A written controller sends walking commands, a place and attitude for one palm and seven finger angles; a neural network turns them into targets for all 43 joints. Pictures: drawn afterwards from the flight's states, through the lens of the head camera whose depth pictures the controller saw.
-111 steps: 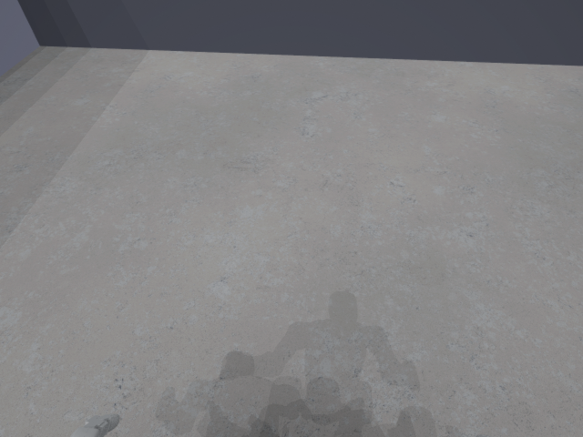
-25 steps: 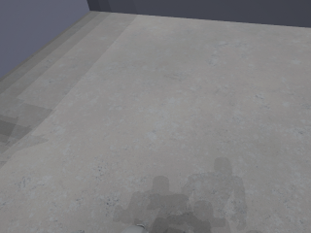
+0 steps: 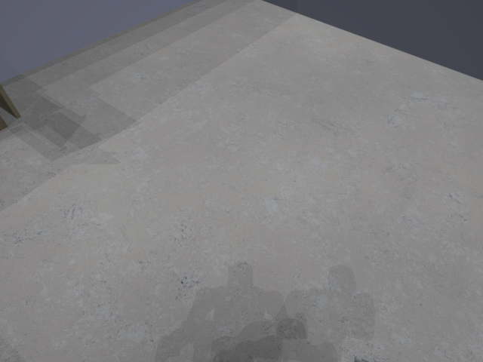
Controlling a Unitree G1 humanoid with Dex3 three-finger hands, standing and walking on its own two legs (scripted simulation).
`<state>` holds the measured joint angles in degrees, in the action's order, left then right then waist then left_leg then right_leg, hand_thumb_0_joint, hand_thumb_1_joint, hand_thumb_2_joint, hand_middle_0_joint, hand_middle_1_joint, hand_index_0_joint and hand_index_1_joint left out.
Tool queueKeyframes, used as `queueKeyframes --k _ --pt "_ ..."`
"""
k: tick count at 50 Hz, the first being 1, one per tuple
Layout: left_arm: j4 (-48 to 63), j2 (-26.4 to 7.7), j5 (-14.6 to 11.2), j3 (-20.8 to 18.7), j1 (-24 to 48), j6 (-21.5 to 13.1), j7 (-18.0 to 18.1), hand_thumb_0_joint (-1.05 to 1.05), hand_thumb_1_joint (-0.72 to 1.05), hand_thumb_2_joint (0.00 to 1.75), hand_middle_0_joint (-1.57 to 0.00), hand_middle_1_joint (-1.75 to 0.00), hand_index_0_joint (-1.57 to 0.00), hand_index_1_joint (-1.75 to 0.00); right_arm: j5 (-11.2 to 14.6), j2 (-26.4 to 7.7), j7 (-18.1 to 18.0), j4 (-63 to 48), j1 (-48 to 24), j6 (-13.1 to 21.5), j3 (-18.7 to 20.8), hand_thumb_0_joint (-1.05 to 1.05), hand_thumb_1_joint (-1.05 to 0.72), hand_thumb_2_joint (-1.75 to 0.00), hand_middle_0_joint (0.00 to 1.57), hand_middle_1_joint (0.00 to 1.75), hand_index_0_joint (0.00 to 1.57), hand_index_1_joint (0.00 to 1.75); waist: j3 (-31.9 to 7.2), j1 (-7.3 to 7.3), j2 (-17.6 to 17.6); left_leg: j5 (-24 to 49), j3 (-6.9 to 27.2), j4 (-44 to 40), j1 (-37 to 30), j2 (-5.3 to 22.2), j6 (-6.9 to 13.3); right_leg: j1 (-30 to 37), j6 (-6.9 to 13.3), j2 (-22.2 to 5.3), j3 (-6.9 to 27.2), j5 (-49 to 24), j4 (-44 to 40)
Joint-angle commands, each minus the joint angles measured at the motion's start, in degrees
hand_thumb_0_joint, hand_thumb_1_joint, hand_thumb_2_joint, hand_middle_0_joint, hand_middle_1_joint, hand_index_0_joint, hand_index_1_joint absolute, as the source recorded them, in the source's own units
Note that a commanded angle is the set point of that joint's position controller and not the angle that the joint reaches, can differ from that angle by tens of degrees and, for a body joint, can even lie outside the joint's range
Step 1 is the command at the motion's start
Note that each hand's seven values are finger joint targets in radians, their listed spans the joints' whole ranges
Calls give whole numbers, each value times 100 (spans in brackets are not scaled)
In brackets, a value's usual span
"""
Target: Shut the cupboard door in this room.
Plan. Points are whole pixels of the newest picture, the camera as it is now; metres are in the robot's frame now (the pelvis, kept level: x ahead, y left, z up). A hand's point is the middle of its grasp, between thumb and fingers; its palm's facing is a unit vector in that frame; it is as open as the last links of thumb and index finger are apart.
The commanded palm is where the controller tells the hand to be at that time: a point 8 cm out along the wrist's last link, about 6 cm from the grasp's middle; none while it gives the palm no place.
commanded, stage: turn or walk to find it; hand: left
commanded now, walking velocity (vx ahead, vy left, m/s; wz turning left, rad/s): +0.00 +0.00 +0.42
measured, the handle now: out of the picture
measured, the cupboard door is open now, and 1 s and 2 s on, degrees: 90 90 90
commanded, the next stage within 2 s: stand and wait in 0.50 s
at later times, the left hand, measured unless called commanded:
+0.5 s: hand out of the picture +0.04 +0.16 -0.14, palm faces +0.23 -0.94 -0.27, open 7.4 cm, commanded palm none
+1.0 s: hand out of the picture -0.13 +0.16 -0.18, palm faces +0.40 -0.90 -0.18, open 7.4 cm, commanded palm none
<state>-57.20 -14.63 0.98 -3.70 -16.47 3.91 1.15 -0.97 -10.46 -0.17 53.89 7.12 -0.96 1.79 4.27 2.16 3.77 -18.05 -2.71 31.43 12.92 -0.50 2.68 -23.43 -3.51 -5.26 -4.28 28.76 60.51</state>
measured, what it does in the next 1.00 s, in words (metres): steps on the spot, turning left: right foot, then left foot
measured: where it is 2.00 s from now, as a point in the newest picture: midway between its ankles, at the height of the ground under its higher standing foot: outside the picture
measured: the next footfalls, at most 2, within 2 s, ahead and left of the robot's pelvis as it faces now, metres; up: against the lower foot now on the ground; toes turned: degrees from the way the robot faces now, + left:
right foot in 0.36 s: +0.04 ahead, -0.13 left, +0.00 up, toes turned +5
left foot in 0.82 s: -0.07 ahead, +0.09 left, +0.00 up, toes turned +20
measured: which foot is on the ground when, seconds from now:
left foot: down 0.00-0.38, up 0.40-0.80, down 0.82-1.00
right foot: up 0.00-0.34, down 0.36-0.84, up 0.86-1.00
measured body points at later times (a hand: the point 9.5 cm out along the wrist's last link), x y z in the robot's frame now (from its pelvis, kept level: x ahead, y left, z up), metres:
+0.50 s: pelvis -0.02 -0.05 +0.00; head -0.01 -0.08 +0.45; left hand +0.03 +0.21 -0.12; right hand +0.04 -0.30 -0.16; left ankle -0.06 +0.08 -0.66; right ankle +0.00 -0.14 -0.73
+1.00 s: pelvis -0.05 -0.01 +0.01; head -0.06 +0.02 +0.46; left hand -0.15 +0.21 -0.16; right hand +0.10 -0.20 -0.13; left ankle -0.10 +0.07 -0.73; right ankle -0.03 -0.15 -0.69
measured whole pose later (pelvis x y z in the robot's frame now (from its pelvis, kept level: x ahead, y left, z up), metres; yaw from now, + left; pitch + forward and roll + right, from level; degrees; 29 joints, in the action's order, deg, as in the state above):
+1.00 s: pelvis -0.05 -0.01 +0.01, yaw +18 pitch -2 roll -1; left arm -62.4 -11.8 0.7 -2.6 -17.3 3.2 1.1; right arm -1.0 -8.3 -1.9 58.9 9.4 -0.2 1.2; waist 1.8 2.2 2.7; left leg -16.5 -2.2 26.8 8.6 -0.1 2.2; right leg -19.1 -2.9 -4.4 -4.2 26.5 50.3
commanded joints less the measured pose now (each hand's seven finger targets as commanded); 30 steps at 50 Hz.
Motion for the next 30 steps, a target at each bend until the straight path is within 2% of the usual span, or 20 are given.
queueKeyframes --k 1,4,6,9,11,13,14,16,17,18,19,20,21,22,24,25,26,30 --pt "532 -382 10 -92 145 -198 -20 0 90 90 -20 -30 -20 -30 22 -1170 -133 -197 441 92 292 0 -90 -90 20 30 20 30 -522 -260 -1182 3891 1157 -1095 -803 1312 600 -660 -138 -74 269 -565 446" --pt "573 -363 2 -98 253 -186 -12 0 90 90 -20 -30 -20 -30 25 -1171 -127 -178 578 97 310 0 -90 -90 20 30 20 30 -494 -278 -1099 3680 1285 -1176 -817 1294 640 -649 -202 -44 279 -677 154" --pt "645 -331 -7 -94 369 -167 2 0 90 90 -20 -30 -20 -30 6 -1178 -114 -201 609 81 337 0 -90 -90 20 30 20 30 -455 -302 -1088 3292 1478 -1225 -715 1310 714 -579 -225 -11 293 -631 -133" --pt "786 -292 -13 -87 694 -177 12 0 90 90 -20 -30 -20 -30 -28 -1200 -102 -185 740 49 371 0 -90 -90 20 30 20 30 -292 -408 -1164 2951 1802 -1261 -543 1340 782 -441 -198 58 300 -438 -653" --pt "853 -223 -31 -74 726 -180 26 0 90 90 -20 -30 -20 -30 -54 -1217 -91 -214 684 22 389 0 -90 -90 20 30 20 30 -290 -386 -1189 2650 1965 -1262 -253 1337 800 -80 -143 135 296 -384 -1100" --pt "868 -202 -52 -58 581 -216 37 0 90 90 -20 -30 -20 -30 -65 -1264 -83 -269 561 0 405 0 -90 -90 20 30 20 30 -369 -310 -1283 2673 2098 -1116 -93 1286 767 328 -83 253 252 -421 -1722" --pt "863 -226 -58 -64 505 -239 42 0 90 90 -20 -30 -20 -30 -65 -1249 -74 -261 549 -6 419 0 -90 -90 20 30 20 30 -401 -266 -1241 2726 2164 -1010 7 1239 727 563 -55 322 252 -558 -2063" --pt "802 -260 -66 -88 226 -294 56 0 90 90 -20 -30 -20 -30 -35 -1223 -56 -287 510 -20 424 0 -90 -90 20 30 20 30 -514 -110 -1082 2272 2109 -747 475 1027 519 1349 -21 364 194 -1335 -3019" --pt "782 -394 -47 -118 31 -347 75 0 90 90 -20 -30 -20 -30 5 -1106 -35 -301 514 -14 413 0 -90 -90 20 30 20 30 -645 -7 -746 1681 1950 -379 873 781 271 1994 9 142 364 -1820 -3783" --pt "793 -869 41 -201 -93 -422 124 0 90 90 -20 -30 -20 -30 60 -722 0 -354 706 -14 365 0 -90 -90 20 30 20 30 -831 7 592 130 1252 713 1762 128 -142 2751 332 -1075 1528 -1829 -4391" --pt "864 -1269 58 -252 -54 -424 125 0 90 90 -20 -30 -20 -30 23 -602 -18 -478 705 -51 364 0 -90 -90 20 30 20 30 -641 10 1486 -1484 603 2079 2145 -391 -434 2192 939 -2292 2585 -2484 -4577" --pt "936 -1122 4 -200 54 -368 125 0 90 90 -20 -30 -20 -30 -34 -860 -14 -433 618 -125 447 0 -90 -90 20 30 20 30 -592 19 774 -1394 819 2968 1852 -138 -381 1442 1196 -2228 2160 -2031 -4610" --pt "1012 -833 -2 -192 456 -399 140 0 90 90 -20 -30 -20 -30 -66 -876 25 -269 710 -217 462 0 -90 -90 20 30 20 30 -303 -169 1029 -974 943 3362 1811 2 -380 888 1049 -1811 1884 -1093 -4902" --pt "1067 -722 -2 -132 706 -387 116 0 90 90 -20 -30 -20 -30 -67 -833 62 -130 771 -247 476 0 -90 -90 20 30 20 30 -35 -293 665 -623 790 3705 1804 17 -427 669 912 -1502 1593 -838 -4911" --pt "1076 -461 -14 -47 905 -415 102 0 90 90 -20 -30 -20 -30 -63 -731 108 39 1042 -260 459 0 -90 -90 20 30 20 30 73 -463 453 -101 595 3934 1806 128 -513 676 789 -1135 797 -1391 -4714" --pt "1054 -445 -9 -43 816 -442 99 0 90 90 -20 -30 -20 -30 -64 -691 107 81 1120 -260 431 0 -90 -90 20 30 20 30 -16 -451 491 10 516 3959 1837 142 -570 867 797 -1087 594 -1640 -4643" --pt "986 -428 -10 -29 626 -454 99 0 90 90 -20 -30 -20 -30 -59 -679 100 101 1062 -265 419 0 -90 -90 20 30 20 30 -60 -365 451 68 503 3914 1821 155 -601 969 811 -1052 559 -1748 -4618" --pt "707 -466 31 -38 103 -472 119 0 90 90 -20 -30 -20 -30 -40 -565 60 131 768 -246 348 0 -90 -90 20 30 20 30 -158 -137 411 -188 434 3140 1729 278 -655 1407 1031 -1239 664 -2177 -4541"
